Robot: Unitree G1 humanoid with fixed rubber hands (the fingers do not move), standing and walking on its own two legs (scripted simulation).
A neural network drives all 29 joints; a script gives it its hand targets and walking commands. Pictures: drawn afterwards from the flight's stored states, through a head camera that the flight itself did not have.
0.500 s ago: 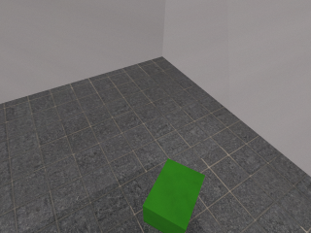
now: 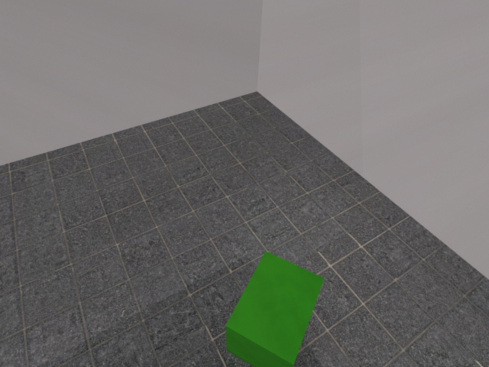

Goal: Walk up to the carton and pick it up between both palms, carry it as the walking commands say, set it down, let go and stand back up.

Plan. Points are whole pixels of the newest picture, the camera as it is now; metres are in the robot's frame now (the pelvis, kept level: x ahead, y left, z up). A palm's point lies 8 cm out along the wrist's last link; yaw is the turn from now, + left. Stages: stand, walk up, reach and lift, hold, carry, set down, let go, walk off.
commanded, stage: walk up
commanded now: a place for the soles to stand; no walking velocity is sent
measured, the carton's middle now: (273, 315) +0.45 -0.10 -0.62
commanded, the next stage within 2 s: none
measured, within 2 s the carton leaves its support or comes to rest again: neither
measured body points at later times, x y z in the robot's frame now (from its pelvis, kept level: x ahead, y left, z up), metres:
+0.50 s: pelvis +0.01 +0.00 +0.00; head +0.02 +0.01 +0.45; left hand +0.10 +0.31 -0.12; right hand +0.10 -0.31 -0.10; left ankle +0.08 +0.10 -0.72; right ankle -0.02 -0.09 -0.72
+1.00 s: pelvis +0.00 +0.00 +0.00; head +0.01 +0.02 +0.45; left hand +0.09 +0.31 -0.12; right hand +0.10 -0.31 -0.10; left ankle +0.08 +0.10 -0.71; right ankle -0.02 -0.09 -0.72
